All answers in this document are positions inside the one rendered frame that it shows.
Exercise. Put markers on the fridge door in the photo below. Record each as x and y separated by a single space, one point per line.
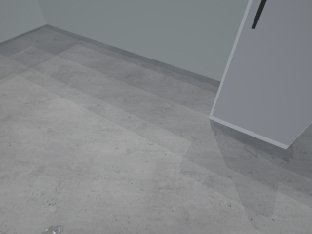
267 88

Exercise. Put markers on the handle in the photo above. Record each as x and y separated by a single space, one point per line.
258 14

